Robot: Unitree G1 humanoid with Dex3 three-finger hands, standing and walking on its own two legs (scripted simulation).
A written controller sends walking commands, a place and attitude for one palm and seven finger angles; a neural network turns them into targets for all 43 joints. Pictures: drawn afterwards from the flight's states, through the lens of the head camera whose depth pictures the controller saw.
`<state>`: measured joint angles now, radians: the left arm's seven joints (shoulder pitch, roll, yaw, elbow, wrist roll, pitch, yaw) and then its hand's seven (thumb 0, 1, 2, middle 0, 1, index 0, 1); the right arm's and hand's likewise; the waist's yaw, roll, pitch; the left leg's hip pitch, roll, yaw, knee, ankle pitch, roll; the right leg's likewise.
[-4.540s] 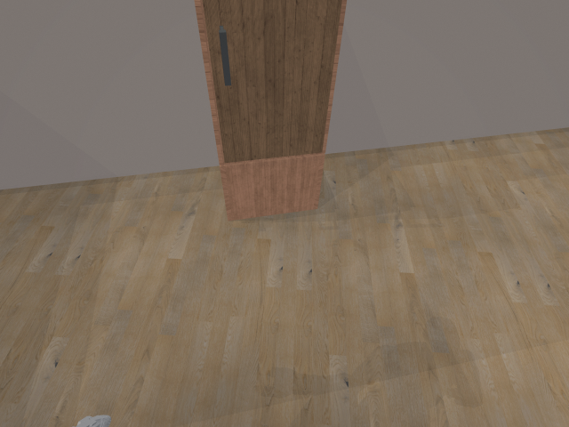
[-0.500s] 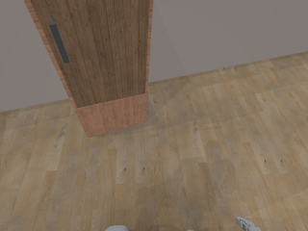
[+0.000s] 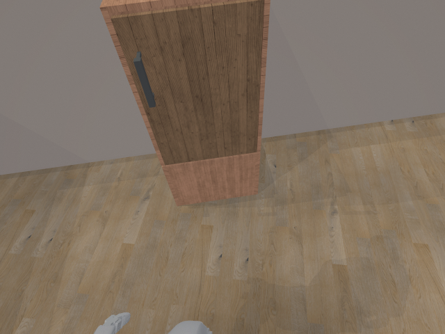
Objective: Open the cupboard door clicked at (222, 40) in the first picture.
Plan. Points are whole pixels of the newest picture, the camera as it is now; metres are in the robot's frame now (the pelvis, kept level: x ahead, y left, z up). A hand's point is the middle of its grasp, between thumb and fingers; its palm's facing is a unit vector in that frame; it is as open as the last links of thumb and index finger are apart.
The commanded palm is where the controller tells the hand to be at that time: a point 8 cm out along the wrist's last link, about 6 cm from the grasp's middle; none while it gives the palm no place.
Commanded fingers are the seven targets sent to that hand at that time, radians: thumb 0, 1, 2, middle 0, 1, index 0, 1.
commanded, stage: turn to face it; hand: left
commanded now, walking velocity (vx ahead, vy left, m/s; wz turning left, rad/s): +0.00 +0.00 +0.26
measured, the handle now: (145, 80) +0.77 +0.26 +0.03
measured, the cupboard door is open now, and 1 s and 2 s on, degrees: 0 0 0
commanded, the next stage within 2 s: take the last steps up to it in 0.04 s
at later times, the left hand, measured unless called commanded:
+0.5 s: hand out of the picture +0.00 +0.24 -0.17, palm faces +0.14 -0.97 -0.17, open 7.4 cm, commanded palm none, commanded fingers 0.00 0.90 0.90 -0.20 -0.30 -0.20 -0.30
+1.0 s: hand (149, 297) +0.22 +0.19 -0.17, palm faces +0.13 -0.97 -0.19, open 7.2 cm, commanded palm none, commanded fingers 0.00 0.90 0.90 -0.20 -0.30 -0.20 -0.30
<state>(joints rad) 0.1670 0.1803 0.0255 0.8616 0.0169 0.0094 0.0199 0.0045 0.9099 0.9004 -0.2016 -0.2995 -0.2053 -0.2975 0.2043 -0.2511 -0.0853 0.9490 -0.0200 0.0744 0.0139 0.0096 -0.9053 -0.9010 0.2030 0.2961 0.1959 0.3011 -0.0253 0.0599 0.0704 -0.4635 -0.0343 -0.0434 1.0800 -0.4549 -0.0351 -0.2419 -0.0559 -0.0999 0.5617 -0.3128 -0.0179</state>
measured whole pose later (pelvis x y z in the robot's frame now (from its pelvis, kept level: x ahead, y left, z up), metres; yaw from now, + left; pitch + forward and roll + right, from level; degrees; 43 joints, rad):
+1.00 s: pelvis +0.20 +0.01 +0.00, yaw +6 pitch +0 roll -2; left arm 0.24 0.16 0.04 1.07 0.02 -0.05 0.02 0.00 0.94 0.90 -0.20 -0.30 -0.20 -0.30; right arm 0.26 -0.16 -0.06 1.06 -0.02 -0.01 0.00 0.01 -0.91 -0.90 0.20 0.30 0.19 0.30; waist -0.02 0.02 0.03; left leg -0.46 0.11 0.09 0.88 -0.35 -0.01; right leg -0.17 -0.02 -0.18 0.43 -0.25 -0.02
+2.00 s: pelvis +0.25 -0.04 +0.01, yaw +5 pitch -1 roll +0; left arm 0.23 0.17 0.02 1.10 0.00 0.01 0.02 0.00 0.93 0.90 -0.20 -0.30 -0.20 -0.30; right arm 0.29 -0.12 -0.01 1.14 -0.01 0.01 -0.03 0.01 -0.91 -0.90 0.20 0.30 0.19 0.30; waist 0.02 -0.02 0.03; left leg -0.13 0.03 0.04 0.42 -0.27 -0.01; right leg -0.21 -0.01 -0.09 0.41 -0.18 -0.02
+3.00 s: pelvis +0.24 -0.04 -0.04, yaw +4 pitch +10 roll +1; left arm 0.36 0.15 0.15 0.14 -0.23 -0.53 -0.19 0.02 0.77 0.83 -0.21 -0.40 -0.21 -0.40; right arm 0.19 -0.27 -0.08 0.62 0.00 -0.30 0.00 0.02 -0.91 -0.90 0.20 0.30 0.19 0.30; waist -0.01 -0.03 -0.13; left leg -0.58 0.02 0.05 0.89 -0.47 0.00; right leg -0.68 -0.05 -0.07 0.90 -0.39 -0.02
